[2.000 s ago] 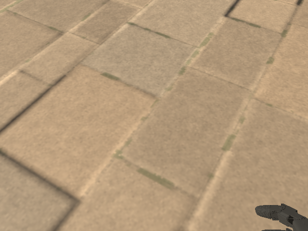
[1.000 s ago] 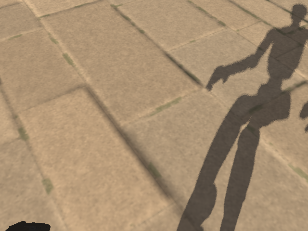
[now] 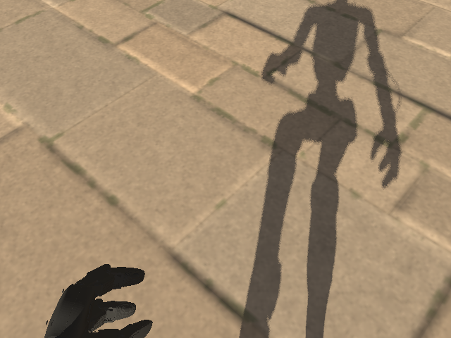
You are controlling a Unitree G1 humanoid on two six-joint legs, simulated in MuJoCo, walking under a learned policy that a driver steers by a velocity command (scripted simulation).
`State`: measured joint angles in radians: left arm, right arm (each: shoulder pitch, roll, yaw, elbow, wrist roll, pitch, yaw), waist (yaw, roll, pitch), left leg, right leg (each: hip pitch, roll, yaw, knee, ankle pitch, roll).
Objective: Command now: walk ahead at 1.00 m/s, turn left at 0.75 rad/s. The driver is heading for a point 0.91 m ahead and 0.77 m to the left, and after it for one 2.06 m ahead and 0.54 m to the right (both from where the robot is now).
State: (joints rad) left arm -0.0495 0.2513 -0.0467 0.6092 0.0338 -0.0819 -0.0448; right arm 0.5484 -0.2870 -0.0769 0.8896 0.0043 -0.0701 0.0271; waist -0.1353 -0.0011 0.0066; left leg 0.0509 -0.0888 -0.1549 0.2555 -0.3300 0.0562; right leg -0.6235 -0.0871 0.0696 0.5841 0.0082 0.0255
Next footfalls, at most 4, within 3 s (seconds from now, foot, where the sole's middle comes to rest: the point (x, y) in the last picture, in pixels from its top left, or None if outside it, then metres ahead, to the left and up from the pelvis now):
0.06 right None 0.25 -0.16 -0.77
0.50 left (175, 303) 0.61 0.12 -0.77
0.90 right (144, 192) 1.05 0.21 -0.77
1.36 left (20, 203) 1.06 0.65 -0.77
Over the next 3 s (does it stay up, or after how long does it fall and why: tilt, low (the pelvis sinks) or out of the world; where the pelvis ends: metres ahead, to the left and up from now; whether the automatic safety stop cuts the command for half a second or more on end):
stays up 1.16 0.84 0.00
